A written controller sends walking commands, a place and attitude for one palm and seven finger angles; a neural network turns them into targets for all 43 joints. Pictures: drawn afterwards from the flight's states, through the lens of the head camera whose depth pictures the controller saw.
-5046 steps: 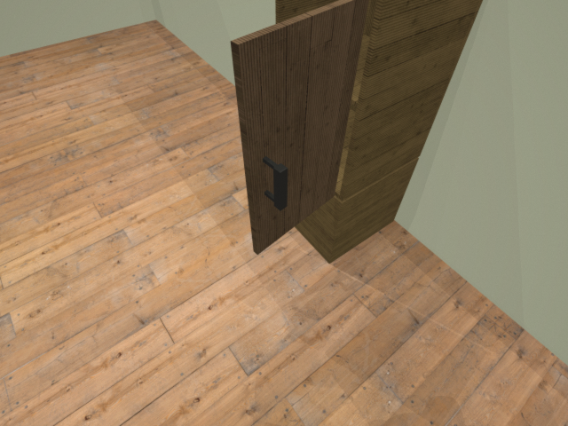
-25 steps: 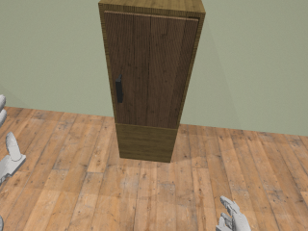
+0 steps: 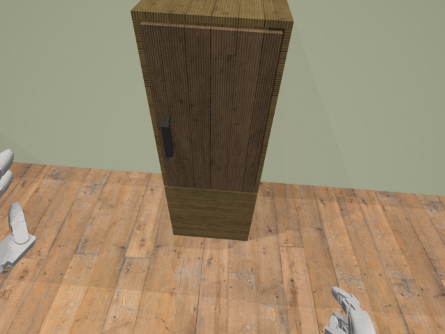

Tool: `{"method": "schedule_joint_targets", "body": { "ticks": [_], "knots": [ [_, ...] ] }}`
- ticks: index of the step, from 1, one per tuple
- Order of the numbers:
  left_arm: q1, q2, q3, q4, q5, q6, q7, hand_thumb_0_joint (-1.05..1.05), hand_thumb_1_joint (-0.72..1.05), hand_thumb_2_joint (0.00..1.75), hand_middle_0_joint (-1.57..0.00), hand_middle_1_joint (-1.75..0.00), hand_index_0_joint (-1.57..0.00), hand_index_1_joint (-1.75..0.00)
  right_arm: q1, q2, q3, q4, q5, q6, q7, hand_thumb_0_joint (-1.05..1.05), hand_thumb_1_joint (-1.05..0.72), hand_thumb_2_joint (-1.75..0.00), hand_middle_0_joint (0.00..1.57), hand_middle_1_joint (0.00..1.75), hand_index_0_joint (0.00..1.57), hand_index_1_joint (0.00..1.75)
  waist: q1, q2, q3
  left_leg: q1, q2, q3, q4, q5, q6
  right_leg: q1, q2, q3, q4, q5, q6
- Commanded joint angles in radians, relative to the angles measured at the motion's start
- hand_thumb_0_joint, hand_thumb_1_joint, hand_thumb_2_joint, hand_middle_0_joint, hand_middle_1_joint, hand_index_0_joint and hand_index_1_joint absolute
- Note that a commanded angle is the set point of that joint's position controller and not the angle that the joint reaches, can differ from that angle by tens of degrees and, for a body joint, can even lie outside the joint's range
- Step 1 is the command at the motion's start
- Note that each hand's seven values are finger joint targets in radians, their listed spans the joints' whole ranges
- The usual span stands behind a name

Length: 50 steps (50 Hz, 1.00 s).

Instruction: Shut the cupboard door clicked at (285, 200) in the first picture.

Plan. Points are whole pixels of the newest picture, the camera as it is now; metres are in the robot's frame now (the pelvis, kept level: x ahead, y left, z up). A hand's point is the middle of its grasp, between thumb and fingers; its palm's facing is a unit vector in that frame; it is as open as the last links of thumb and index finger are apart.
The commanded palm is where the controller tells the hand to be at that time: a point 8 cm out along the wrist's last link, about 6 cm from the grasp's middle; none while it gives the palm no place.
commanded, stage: let the arm hang, fingers relaxed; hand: left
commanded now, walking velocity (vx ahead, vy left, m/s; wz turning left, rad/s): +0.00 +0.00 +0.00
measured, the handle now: (169, 136) +0.68 +0.19 -0.07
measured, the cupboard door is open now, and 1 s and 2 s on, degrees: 0 0 0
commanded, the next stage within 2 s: look to check the result in 1.16 s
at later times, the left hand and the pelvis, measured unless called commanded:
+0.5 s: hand out of the picture -0.09 +0.17 -0.18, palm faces +0.07 -0.99 -0.14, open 7.1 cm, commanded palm none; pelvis -0.03 +0.01 +0.00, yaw +2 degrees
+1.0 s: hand out of the picture -0.06 +0.17 -0.18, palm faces +0.07 -0.99 -0.16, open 7.4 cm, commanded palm none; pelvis -0.03 +0.01 +0.00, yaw +2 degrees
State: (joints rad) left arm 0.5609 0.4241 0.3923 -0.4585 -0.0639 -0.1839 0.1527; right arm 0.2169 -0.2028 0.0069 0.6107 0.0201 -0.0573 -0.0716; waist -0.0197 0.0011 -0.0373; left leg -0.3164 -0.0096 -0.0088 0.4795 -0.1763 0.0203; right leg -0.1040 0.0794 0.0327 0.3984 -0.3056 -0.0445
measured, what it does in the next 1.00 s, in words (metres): stands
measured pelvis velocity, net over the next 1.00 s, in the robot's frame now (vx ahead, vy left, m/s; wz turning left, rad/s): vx -0.03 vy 0.01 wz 0.03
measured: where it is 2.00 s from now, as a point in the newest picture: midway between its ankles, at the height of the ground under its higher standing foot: outside the picture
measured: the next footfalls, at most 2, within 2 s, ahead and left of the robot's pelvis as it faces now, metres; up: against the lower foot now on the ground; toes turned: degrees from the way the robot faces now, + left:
none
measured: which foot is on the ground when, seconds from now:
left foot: down 0.00-1.00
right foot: down 0.00-1.00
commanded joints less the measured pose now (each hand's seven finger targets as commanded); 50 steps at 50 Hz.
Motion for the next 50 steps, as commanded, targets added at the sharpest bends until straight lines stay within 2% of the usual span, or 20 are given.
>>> {"method": "schedule_joint_targets", "body": {
  "ticks": [1, 2, 3, 4, 6, 7, 9, 10, 12, 16, 20, 23, 24, 25, 31, 33, 38, 39, 42, 50],
  "knots": [
    [-0.015, 0.169, 0.14, -0.175, -0.009, -0.053, 0.021, 0.0, 0.9, 0.9, -0.2, -0.3, -0.2, -0.3, -0.078, -0.123, -0.037, -0.146, 0.001, -0.04, -0.011, 0.0, -0.9, -0.9, 0.2, 0.3, 0.2, 0.3, 0.013, 0.071, -0.094, 0.152, 0.096, -0.079, -0.032, 0.288, 0.003, -0.056, -0.115, 0.057, -0.046, 0.312, 0.036],
    [-0.023, 0.167, 0.132, -0.18, -0.008, -0.052, 0.021, 0.0, 0.9, 0.9, -0.2, -0.3, -0.2, -0.3, -0.078, -0.124, -0.036, -0.147, 0.0, -0.04, -0.011, 0.0, -0.9, -0.9, 0.2, 0.3, 0.2, 0.3, 0.012, 0.078, -0.091, 0.159, 0.096, -0.081, -0.039, 0.283, 0.004, -0.062, -0.111, 0.053, -0.047, 0.302, 0.037],
    [-0.106, -0.018, -0.311, 0.538, 0.053, 0.085, -0.117, 0.0, 0.9, 0.9, -0.2, -0.3, -0.2, -0.3, -0.171, -0.269, -0.058, 0.007, 0.028, -0.111, 0.073, 0.0, -0.9, -0.9, 0.2, 0.3, 0.2, 0.3, -0.001, 0.069, 0.015, 0.076, 0.103, -0.094, 0.107, 0.459, 0.016, -0.155, -0.164, -0.028, 0.105, 0.405, 0.012],
    [-0.116, -0.033, -0.284, 0.597, 0.072, 0.159, -0.138, 0.0, 0.9, 0.9, -0.2, -0.3, -0.2, -0.3, -0.079, -0.254, -0.087, 0.077, -0.006, -0.083, 0.074, 0.0, -0.9, -0.9, 0.2, 0.3, 0.2, 0.3, 0.003, 0.032, -0.074, 0.143, 0.115, -0.083, 0.098, 0.46, 0.006, -0.171, -0.163, 0.035, 0.08, 0.333, 0.003],
    [-0.169, -0.037, -0.293, 0.685, 0.084, 0.174, -0.147, 0.0, 0.9, 0.9, -0.2, -0.3, -0.2, -0.3, -0.03, -0.253, -0.072, 0.096, -0.024, -0.04, 0.067, 0.0, -0.9, -0.9, 0.2, 0.3, 0.2, 0.3, 0.016, -0.066, -0.058, 0.08, 0.137, -0.143, 0.077, 0.362, 0.047, -0.168, -0.138, 0.021, 0.112, 0.155, -0.007],
    [-0.194, -0.027, -0.298, 0.736, 0.087, 0.174, -0.149, 0.0, 0.9, 0.9, -0.2, -0.3, -0.2, -0.3, -0.038, -0.252, -0.062, 0.098, -0.028, -0.026, 0.064, 0.0, -0.9, -0.9, 0.2, 0.3, 0.2, 0.3, 0.021, -0.127, -0.05, 0.051, 0.134, -0.167, 0.069, 0.339, 0.062, -0.15, -0.132, 0.027, 0.107, 0.14, -0.007],
    [-0.242, -0.013, -0.31, 0.859, 0.091, 0.173, -0.149, 0.0, 0.9, 0.9, -0.2, -0.3, -0.2, -0.3, -0.057, -0.244, -0.051, 0.118, -0.035, -0.006, 0.063, 0.0, -0.9, -0.9, 0.2, 0.3, 0.2, 0.3, 0.019, -0.196, -0.033, 0.045, 0.109, -0.163, 0.074, 0.289, 0.053, -0.147, -0.153, 0.065, 0.073, 0.158, -0.023],
    [-0.263, -0.025, -0.318, 0.923, 0.088, 0.177, -0.147, 0.0, 0.9, 0.9, -0.2, -0.3, -0.2, -0.3, -0.056, -0.225, -0.044, 0.136, -0.037, 0.007, 0.062, 0.0, -0.9, -0.9, 0.2, 0.3, 0.2, 0.3, 0.015, -0.192, -0.022, 0.048, 0.089, -0.154, 0.073, 0.246, 0.045, -0.15, -0.17, 0.085, 0.05, 0.164, -0.032],
    [-0.299, -0.042, -0.337, 1.05, 0.085, 0.187, -0.138, 0.0, 0.9, 0.9, -0.2, -0.3, -0.2, -0.3, -0.05, -0.19, -0.03, 0.178, -0.044, 0.035, 0.06, 0.0, -0.9, -0.9, 0.2, 0.3, 0.2, 0.3, 0.005, -0.121, 0.012, 0.076, 0.065, -0.141, 0.053, 0.18, 0.029, -0.173, -0.184, 0.112, 0.006, 0.133, -0.043],
    [-0.278, -0.068, -0.357, 1.27, 0.076, 0.194, -0.131, 0.0, 0.9, 0.9, -0.2, -0.3, -0.2, -0.3, -0.035, -0.149, -0.009, 0.265, -0.046, 0.059, 0.051, 0.0, -0.9, -0.9, 0.2, 0.3, 0.2, 0.3, 0.013, 0.083, 0.05, 0.077, 0.078, -0.168, -0.059, 0.089, 0.031, -0.127, -0.151, 0.104, -0.041, 0.017, -0.025],
    [-0.201, -0.115, -0.358, 1.434, 0.074, 0.193, -0.131, 0.0, 0.9, 0.9, -0.2, -0.3, -0.2, -0.3, 0.013, -0.115, -0.007, 0.344, -0.042, 0.063, 0.035, 0.0, -0.9, -0.9, 0.2, 0.3, 0.2, 0.3, 0.022, 0.179, 0.054, 0.069, 0.083, -0.178, -0.12, -0.026, 0.034, -0.077, -0.143, 0.085, -0.073, 0.0, -0.027],
    [-0.161, -0.144, -0.367, 1.512, 0.072, 0.188, -0.132, 0.0, 0.9, 0.9, -0.2, -0.3, -0.2, -0.3, 0.055, -0.099, -0.01, 0.392, -0.037, 0.065, 0.029, 0.0, -0.9, -0.9, 0.2, 0.3, 0.2, 0.3, 0.018, 0.146, 0.056, 0.093, 0.083, -0.175, -0.137, -0.064, 0.032, -0.086, -0.142, 0.082, -0.091, 0.0, -0.027],
    [-0.154, -0.148, -0.369, 1.527, 0.073, 0.187, -0.131, 0.0, 0.9, 0.9, -0.2, -0.3, -0.2, -0.3, 0.071, -0.101, -0.013, 0.398, -0.034, 0.067, 0.026, 0.0, -0.9, -0.9, 0.2, 0.3, 0.2, 0.3, 0.015, 0.084, 0.067, 0.102, 0.092, -0.177, -0.134, -0.058, 0.034, -0.095, -0.136, 0.076, -0.1, -0.005, -0.025],
    [-0.145, -0.163, -0.373, 1.546, 0.073, 0.187, -0.13, 0.0, 0.9, 0.9, -0.2, -0.3, -0.2, -0.3, 0.086, -0.094, -0.015, 0.412, -0.034, 0.068, 0.024, 0.0, -0.9, -0.9, 0.2, 0.3, 0.2, 0.3, 0.012, 0.055, 0.069, 0.103, 0.092, -0.177, -0.138, -0.066, 0.035, -0.1, -0.138, 0.073, -0.104, -0.009, -0.023],
    [-0.09, -0.204, -0.382, 1.604, 0.074, 0.186, -0.12, 0.0, 0.9, 0.9, -0.2, -0.3, -0.2, -0.3, 0.138, -0.066, -0.019, 0.455, -0.035, 0.074, 0.021, 0.0, -0.9, -0.9, 0.2, 0.3, 0.2, 0.3, 0.008, -0.002, 0.116, 0.095, 0.095, -0.181, -0.167, -0.129, 0.039, -0.139, -0.132, 0.071, -0.102, -0.049, -0.021],
    [-0.077, -0.213, -0.383, 1.613, 0.076, 0.188, -0.118, 0.0, 0.9, 0.9, -0.2, -0.3, -0.2, -0.3, 0.146, -0.06, -0.021, 0.465, -0.036, 0.075, 0.021, 0.0, -0.9, -0.9, 0.2, 0.3, 0.2, 0.3, 0.009, -0.011, 0.145, 0.076, 0.096, -0.188, -0.183, -0.172, 0.039, -0.159, -0.127, 0.07, -0.093, -0.075, -0.02],
    [-0.052, -0.222, -0.378, 1.616, 0.08, 0.19, -0.114, 0.0, 0.9, 0.9, -0.2, -0.3, -0.2, -0.3, 0.159, -0.049, -0.025, 0.472, -0.039, 0.074, 0.023, 0.0, -0.9, -0.9, 0.2, 0.3, 0.2, 0.3, 0.017, 0.0, 0.15, 0.035, 0.099, -0.203, -0.214, -0.235, 0.044, -0.158, -0.118, 0.064, -0.067, -0.089, -0.015],
    [-0.043, -0.215, -0.376, 1.613, 0.081, 0.189, -0.113, 0.0, 0.9, 0.9, -0.2, -0.3, -0.2, -0.3, 0.153, -0.052, -0.025, 0.47, -0.036, 0.074, 0.024, 0.0, -0.9, -0.9, 0.2, 0.3, 0.2, 0.3, 0.024, 0.0, 0.151, 0.031, 0.096, -0.196, -0.207, -0.223, 0.045, -0.155, -0.121, 0.063, -0.072, -0.084, -0.015],
    [-0.06, -0.225, -0.376, 1.607, 0.08, 0.186, -0.112, 0.0, 0.9, 0.9, -0.2, -0.3, -0.2, -0.3, 0.161, -0.035, -0.024, 0.477, -0.038, 0.071, 0.025, 0.0, -0.9, -0.9, 0.2, 0.3, 0.2, 0.3, 0.018, -0.022, 0.162, 0.034, 0.088, -0.187, -0.199, -0.189, 0.041, -0.168, -0.126, 0.065, -0.073, -0.08, -0.015],
    [-0.087, -0.218, -0.371, 1.588, 0.079, 0.18, -0.111, 0.0, 0.9, 0.9, -0.2, -0.3, -0.2, -0.3, 0.163, -0.021, -0.022, 0.474, -0.039, 0.065, 0.028, 0.0, -0.9, -0.9, 0.2, 0.3, 0.2, 0.3, 0.016, 0.0, 0.16, 0.05, 0.076, -0.159, -0.171, -0.113, 0.036, -0.173, -0.139, 0.077, -0.092, -0.058, -0.016]
  ]
}}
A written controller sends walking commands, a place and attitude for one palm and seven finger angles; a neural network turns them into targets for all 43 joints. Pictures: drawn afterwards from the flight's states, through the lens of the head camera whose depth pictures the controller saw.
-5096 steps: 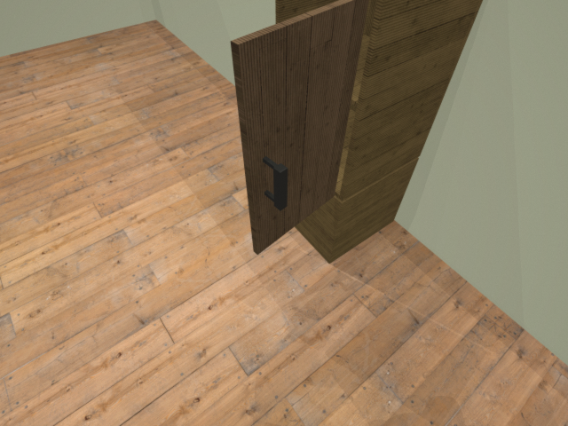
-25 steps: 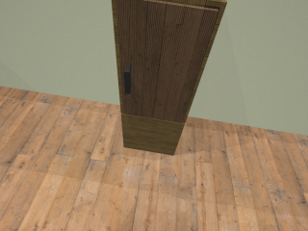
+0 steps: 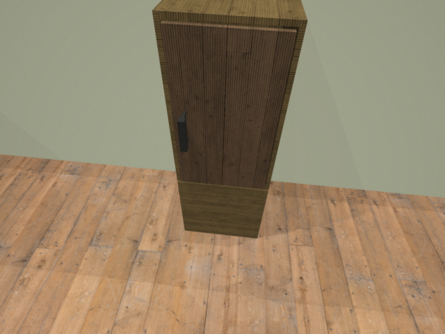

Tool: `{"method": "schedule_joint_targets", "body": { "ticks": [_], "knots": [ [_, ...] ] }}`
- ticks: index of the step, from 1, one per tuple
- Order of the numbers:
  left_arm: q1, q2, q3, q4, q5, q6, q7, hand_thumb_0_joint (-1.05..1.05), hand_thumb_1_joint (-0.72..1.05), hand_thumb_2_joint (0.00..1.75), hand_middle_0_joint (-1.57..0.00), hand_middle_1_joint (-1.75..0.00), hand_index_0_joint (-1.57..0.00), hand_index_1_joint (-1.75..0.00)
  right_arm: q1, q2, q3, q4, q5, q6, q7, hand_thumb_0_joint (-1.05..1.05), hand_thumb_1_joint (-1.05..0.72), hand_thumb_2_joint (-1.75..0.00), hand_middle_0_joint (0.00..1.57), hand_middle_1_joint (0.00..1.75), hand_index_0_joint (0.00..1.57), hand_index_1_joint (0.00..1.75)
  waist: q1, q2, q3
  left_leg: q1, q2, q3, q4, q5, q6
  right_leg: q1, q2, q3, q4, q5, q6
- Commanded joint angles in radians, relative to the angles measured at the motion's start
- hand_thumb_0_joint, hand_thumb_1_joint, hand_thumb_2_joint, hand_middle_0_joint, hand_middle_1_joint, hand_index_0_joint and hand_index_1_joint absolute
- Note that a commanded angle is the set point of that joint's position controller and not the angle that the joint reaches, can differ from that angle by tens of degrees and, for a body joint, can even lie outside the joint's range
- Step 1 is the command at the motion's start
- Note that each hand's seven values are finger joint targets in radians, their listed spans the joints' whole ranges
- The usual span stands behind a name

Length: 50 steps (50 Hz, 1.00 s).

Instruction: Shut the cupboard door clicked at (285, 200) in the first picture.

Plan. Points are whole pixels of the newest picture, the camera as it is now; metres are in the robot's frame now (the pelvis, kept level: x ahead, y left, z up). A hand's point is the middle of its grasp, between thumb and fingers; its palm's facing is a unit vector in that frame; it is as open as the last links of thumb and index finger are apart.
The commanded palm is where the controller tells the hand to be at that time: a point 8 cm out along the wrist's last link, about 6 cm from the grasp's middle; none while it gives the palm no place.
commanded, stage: let the arm hang, fingers relaxed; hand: left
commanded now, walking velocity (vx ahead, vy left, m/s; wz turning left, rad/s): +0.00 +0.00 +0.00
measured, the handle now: (184, 131) +0.71 +0.16 -0.07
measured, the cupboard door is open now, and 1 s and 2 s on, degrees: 0 0 0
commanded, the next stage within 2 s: look to check the result in 0.16 s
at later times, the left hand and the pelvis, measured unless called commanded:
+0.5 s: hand out of the picture -0.02 +0.15 -0.18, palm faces +0.04 -0.98 -0.18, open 7.4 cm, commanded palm none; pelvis +0.02 -0.01 +0.00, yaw +0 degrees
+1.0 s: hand out of the picture +0.01 +0.14 -0.18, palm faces +0.04 -0.99 -0.16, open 7.4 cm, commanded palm none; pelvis +0.04 -0.02 +0.00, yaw +0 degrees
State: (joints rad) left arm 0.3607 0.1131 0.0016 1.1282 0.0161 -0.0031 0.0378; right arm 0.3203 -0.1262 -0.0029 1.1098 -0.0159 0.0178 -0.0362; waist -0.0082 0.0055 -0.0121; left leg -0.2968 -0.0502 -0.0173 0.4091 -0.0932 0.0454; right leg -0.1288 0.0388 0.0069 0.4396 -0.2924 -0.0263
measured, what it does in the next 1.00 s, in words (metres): stands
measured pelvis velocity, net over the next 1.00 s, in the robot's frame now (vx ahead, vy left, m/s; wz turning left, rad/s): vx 0.04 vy -0.02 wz -0.01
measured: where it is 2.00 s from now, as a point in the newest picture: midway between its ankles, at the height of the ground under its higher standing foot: outside the picture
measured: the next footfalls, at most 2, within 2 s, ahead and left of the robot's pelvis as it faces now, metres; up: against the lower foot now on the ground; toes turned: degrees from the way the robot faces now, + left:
none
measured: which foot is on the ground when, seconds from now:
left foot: down 0.00-1.00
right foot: down 0.00-1.00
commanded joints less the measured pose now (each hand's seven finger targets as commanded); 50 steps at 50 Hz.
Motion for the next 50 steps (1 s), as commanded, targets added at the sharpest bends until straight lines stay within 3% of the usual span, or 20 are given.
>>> {"method": "schedule_joint_targets", "body": {
  "ticks": [1, 16, 50],
  "knots": [
    [0.107, 0.089, 0.018, 0.0, -0.002, -0.002, 0.004, 0.0, 0.9, 0.9, -0.2, -0.3, -0.2, -0.3, 0.061, -0.097, -0.011, -0.025, -0.003, -0.011, -0.008, 0.0, -0.9, -0.9, 0.2, 0.3, 0.2, 0.3, 0.001, 0.003, 0.138, 0.039, 0.114, -0.148, -0.094, -0.178, 0.009, -0.153, -0.099, 0.106, -0.136, -0.065, -0.036],
    [0.079, 0.094, 0.017, 0.001, -0.008, -0.007, 0.005, 0.0, 0.9, 0.9, -0.2, -0.3, -0.2, -0.3, 0.061, -0.102, -0.003, -0.018, 0.001, -0.018, -0.013, 0.0, -0.9, -0.9, 0.2, 0.3, 0.2, 0.3, -0.002, -0.004, 0.108, 0.1, 0.119, -0.128, -0.051, -0.032, 0.006, -0.108, -0.109, 0.104, -0.151, 0.021, -0.034],
    [0.079, 0.099, 0.016, 0.006, -0.009, -0.009, 0.011, 0.0, 0.9, 0.9, -0.2, -0.3, -0.2, -0.3, 0.006, -0.12, 0.002, -0.006, 0.004, -0.024, -0.018, 0.0, -0.9, -0.9, 0.2, 0.3, 0.2, 0.3, 0.004, -0.019, 0.101, 0.157, 0.126, -0.104, -0.023, 0.113, 0.009, -0.039, -0.12, 0.098, -0.159, 0.186, -0.017]
  ]
}}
